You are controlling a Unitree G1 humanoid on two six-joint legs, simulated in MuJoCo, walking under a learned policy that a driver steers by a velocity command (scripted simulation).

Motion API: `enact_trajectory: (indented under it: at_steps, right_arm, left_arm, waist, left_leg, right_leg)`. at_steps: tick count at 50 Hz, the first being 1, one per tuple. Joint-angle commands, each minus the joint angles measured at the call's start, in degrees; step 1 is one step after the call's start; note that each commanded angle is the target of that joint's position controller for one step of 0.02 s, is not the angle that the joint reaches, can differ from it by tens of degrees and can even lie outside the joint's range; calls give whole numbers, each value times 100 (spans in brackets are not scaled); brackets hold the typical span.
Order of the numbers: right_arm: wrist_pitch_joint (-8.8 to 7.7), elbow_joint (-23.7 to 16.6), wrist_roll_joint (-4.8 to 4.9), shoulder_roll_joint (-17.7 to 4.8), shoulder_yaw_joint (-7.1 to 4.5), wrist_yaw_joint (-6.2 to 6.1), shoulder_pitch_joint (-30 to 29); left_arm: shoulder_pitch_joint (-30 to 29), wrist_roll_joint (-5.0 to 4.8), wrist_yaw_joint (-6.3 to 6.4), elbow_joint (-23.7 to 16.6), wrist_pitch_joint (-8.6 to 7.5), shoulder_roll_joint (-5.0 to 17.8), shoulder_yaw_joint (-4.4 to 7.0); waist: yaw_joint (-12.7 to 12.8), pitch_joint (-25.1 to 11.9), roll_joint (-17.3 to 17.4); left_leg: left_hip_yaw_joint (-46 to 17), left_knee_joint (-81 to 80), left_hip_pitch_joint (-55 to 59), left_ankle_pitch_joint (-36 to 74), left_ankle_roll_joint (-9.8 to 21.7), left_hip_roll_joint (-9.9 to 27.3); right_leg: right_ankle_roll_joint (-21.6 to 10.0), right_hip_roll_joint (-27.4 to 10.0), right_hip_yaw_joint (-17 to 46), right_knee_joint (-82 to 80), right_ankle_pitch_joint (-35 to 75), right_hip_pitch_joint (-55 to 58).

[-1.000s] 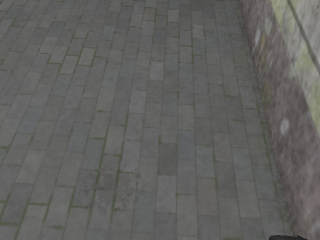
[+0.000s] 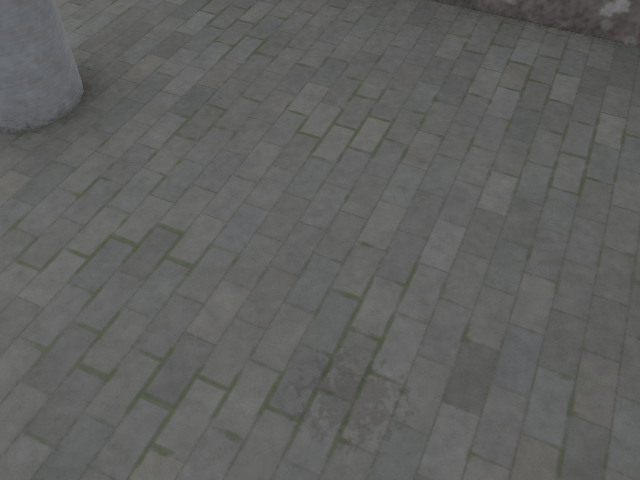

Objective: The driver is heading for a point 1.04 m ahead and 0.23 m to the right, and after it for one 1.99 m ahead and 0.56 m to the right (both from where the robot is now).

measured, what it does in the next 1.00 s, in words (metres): goes down, turning right: left foot, then right foot 0.16 m lower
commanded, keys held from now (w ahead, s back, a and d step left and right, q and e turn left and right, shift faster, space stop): w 0.38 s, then w+e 0.62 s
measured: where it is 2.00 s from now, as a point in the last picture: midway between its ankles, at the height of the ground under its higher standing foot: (430, 326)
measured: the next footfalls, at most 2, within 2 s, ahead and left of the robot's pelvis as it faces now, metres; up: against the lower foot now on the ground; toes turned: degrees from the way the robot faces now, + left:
left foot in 0.08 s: +0.07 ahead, +0.12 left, +0.00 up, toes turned +0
right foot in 0.56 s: +0.46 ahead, +0.00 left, -0.16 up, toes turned +3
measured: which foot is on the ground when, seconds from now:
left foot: up 0.00-0.06, down 0.08-0.56, up 0.58-0.90, down 0.92-1.00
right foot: down 0.00-0.08, up 0.10-0.54, down 0.56-0.92, up 0.94-1.00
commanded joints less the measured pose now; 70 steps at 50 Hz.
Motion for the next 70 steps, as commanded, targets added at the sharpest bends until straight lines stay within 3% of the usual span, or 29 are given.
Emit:
enact_trajectory:
  at_steps: [1, 3, 4, 5, 6, 7, 9, 11, 13, 16, 25, 27, 28, 29, 30, 31, 32, 34, 36, 38, 40, 45, 46, 47, 48, 50, 52, 63, 70]
  right_arm:
    - [-282, -464, -11, -362, -66, 154, -501]
    - [-318, 30, -41, -421, -142, 219, 633]
    - [-283, 563, -51, -533, -244, 202, 1898]
    - [-287, 798, -63, -1421, -466, 217, 2501]
    - [-360, 612, 53, -1175, -371, 279, 2274]
    - [-405, 578, 42, -879, -272, 288, 1855]
    - [-440, 426, 1, -697, -143, 287, 1287]
    - [-484, 287, -159, -616, -109, 290, 1000]
    - [-551, 610, -76, -532, -88, 19, 1275]
    - [-446, 877, -30, -339, 1, -389, 1926]
    - [-198, 1179, 42, -137, 103, -437, 2807]
    - [-245, 1250, -157, -423, 26, -324, 2501]
    - [-381, 1134, -206, -454, -5, -153, 1731]
    - [-501, 883, -297, -91, 166, -68, 2620]
    - [-687, 549, -104, -691, 140, 39, 2407]
    - [-759, 259, 62, -668, 166, 77, 1971]
    - [-813, 142, 37, -618, 141, 17, 1703]
    - [-585, 141, -236, -756, -25, -180, 1255]
    - [-502, -63, -453, -523, -39, -321, 957]
    - [-566, -303, -433, -86, 58, -248, 388]
    - [-531, -482, -279, 14, 67, -184, -58]
    - [-552, -604, -157, -616, -168, -115, 106]
    - [-602, -487, -213, -882, -265, -122, 861]
    - [-573, -385, -330, -1328, -362, -142, 1647]
    - [-559, -273, -244, -1292, -390, -95, 1850]
    - [-506, -514, -209, -721, -230, -90, 1020]
    - [-478, -481, -249, -514, -138, -41, 560]
    - [-538, 141, -163, -926, -230, -10, 783]
    - [-320, 335, 8, -1436, -380, -22, 1043]
  left_arm:
    - [-122, 70, 8, -290, -140, 881, 253]
    - [-775, 107, 6, -525, -170, 708, 218]
    - [-1038, 195, -30, -603, -235, 557, 152]
    - [-822, 217, -20, -837, -335, 224, 63]
    - [-634, 107, 38, -752, -442, 565, 184]
    - [-779, -46, 70, -715, -455, 727, 241]
    - [-1011, 90, 58, -711, -433, 661, 216]
    - [-629, 217, -138, -525, -378, 714, 293]
    - [-1546, 135, -255, -839, -475, 496, 194]
    - [-2327, 304, -482, -1036, -485, 64, 38]
    - [-3196, 228, -719, -1221, -686, -94, -164]
    - [-880, 228, -652, -491, -689, 364, 59]
    - [828, 203, -619, 6, -597, 495, 143]
    - [958, 366, -598, 189, -536, 951, 159]
    - [885, 337, -472, 35, -426, 969, 246]
    - [439, 366, -293, -145, -319, 1083, 286]
    - [-238, 289, -120, -347, -351, 1048, 282]
    - [-1610, 219, -32, -749, -427, 770, 131]
    - [-1837, 166, -104, -872, -462, 599, 67]
    - [-1277, 83, 21, -643, -409, 604, 118]
    - [-632, 37, 104, -363, -341, 691, 166]
    - [-528, 27, 91, -492, -242, 538, 156]
    - [-661, 107, 53, -615, -280, 386, 100]
    - [52, 96, 41, -650, -322, 28, -7]
    - [311, -2, 29, -747, -325, 323, -20]
    - [-430, 50, 38, -790, -233, 873, 161]
    - [-716, 153, 29, -912, -161, 731, 200]
    - [-1772, 161, -154, -1390, -106, 294, 118]
    - [-2375, 137, -373, -1875, -128, 461, 144]
  waist:
    - [-309, 296, -430]
    - [-959, -327, -320]
    - [-1494, -777, 277]
    - [-1318, -834, 2129]
    - [-1178, -506, 1619]
    - [-993, 255, 818]
    - [-599, 499, -311]
    - [-281, 117, 53]
    - [-332, 483, 311]
    - [-589, 608, 243]
    - [-1252, 911, 307]
    - [-102, -171, 746]
    - [934, -842, -98]
    - [269, -2009, -1044]
    - [478, -2815, -765]
    - [275, -2496, -290]
    - [-148, -2186, 351]
    - [-956, -268, 1194]
    - [-1012, 311, 698]
    - [-698, 32, -110]
    - [-440, -150, -406]
    - [-799, -291, -506]
    - [-1189, -758, -282]
    - [-1119, -1677, 932]
    - [-1051, -1982, 1799]
    - [-1034, -502, 661]
    - [-745, 90, 486]
    - [-860, 264, 445]
    - [-822, 415, 584]
  left_leg:
    - [-421, 215, -513, 917, 169, 352]
    - [-85, -328, 1335, 840, 307, 57]
    - [-101, -450, 2818, 930, 504, -47]
    - [-2787, -1312, 3822, 1001, 1291, 1369]
    - [-4044, -1773, 3566, 305, 1666, 1909]
    - [-3645, -1826, 3171, 552, 1597, 1946]
    - [-2576, -1708, 2257, 1800, 1173, 1700]
    - [-1611, -1508, 1622, 2869, 719, 1028]
    - [-950, -1699, 880, 1951, 451, 542]
    - [-585, -1060, -130, 1522, 410, 199]
    - [-942, 1654, 1624, 3086, 168, 512]
    - [-746, 4127, 892, 4584, 58, 494]
    - [-60, 7139, -609, 2315, -327, -350]
    - [-427, 8359, -3493, -2270, -551, -296]
    - [-1152, 7588, -4265, -1928, -605, 98]
    - [-1207, 7377, -4852, -1705, -680, 197]
    - [-1273, 6152, -4774, -474, -367, 355]
    - [-1046, 4554, -3482, 403, -635, 471]
    - [-665, 2510, -1764, 698, -845, 562]
    - [-287, 932, -260, 2131, -707, 160]
    - [-288, 173, 190, 3008, -668, -233]
    - [-657, -937, 837, 2050, -185, -130]
    - [-1050, -840, 2049, 1937, 136, 412]
    - [-2813, -898, 3894, 1909, 959, 1797]
    - [-4669, -1375, 4099, 447, 1406, 2545]
    - [-3449, -1708, 2657, -67, 1001, 2043]
    - [-2367, -2055, 1544, 947, 815, 1539]
    - [-97, -2566, 1545, 2441, 693, 1316]
    - [426, -1792, 2312, 4045, 502, 1637]
  right_leg:
    - [-1189, -1983, 1769, -268, 453, -7]
    - [-750, -1353, 968, 1006, 1191, -1008]
    - [-439, -843, 477, 2626, 1753, -2052]
    - [49, 178, -10, 4737, -864, -4048]
    - [-81, 68, 636, 5290, -1711, -5038]
    - [-219, -177, 783, 5525, -1218, -5528]
    - [-243, -695, 654, 4894, -177, -5213]
    - [-135, -765, 525, 4491, 1086, -4241]
    - [-28, -702, 318, 2979, 2483, -3817]
    - [123, -211, -211, 1668, 4594, -2710]
    - [38, 43, 54, 136, 3910, -3516]
    - [-465, -344, 157, 40, 4263, -939]
    - [-1109, -938, 633, -297, 5871, 1410]
    - [-1895, -2013, 2108, 2332, 8168, 4576]
    - [-2432, -2346, 2881, 2021, 6614, 5182]
    - [-2617, -2333, 3206, 1470, 4143, 4722]
    - [-2295, -2339, 3661, 723, 1733, 3616]
    - [-1973, -1917, 3433, -115, 2653, -62]
    - [-1642, -1099, 2319, -290, 3583, -2289]
    - [-1197, -281, 1422, -168, 3658, -2883]
    - [-958, -218, 1592, -5, 3072, -2541]
    - [-517, -401, 2467, 1017, 1845, -1313]
    - [-307, -158, 2139, 2121, 1644, -1816]
    - [41, 581, 1311, 3965, -506, -3054]
    - [131, 380, 1117, 5130, -1747, -3975]
    - [251, -190, 822, 5630, -752, -4447]
    - [304, -522, 668, 5211, -212, -4081]
    - [430, -725, 208, 2792, 1894, -3760]
    - [-34, -439, -451, 1904, 553, -3229]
